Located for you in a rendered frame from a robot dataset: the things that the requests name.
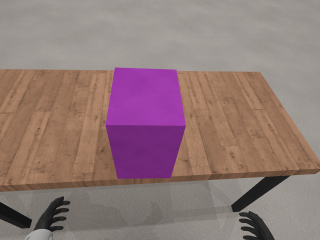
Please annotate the carton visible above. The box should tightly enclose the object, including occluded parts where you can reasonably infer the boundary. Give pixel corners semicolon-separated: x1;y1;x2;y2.
105;67;186;179

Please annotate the robot left forearm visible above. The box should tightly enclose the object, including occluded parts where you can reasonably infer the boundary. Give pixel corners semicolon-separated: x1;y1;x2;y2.
25;229;53;240

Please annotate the right robot hand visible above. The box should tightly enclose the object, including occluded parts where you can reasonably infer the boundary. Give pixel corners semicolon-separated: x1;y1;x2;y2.
239;211;275;240

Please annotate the left robot hand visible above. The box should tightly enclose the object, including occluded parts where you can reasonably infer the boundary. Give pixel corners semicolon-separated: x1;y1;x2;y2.
33;196;71;232

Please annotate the table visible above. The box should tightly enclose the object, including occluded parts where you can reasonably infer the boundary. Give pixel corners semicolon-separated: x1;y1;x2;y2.
0;69;320;229

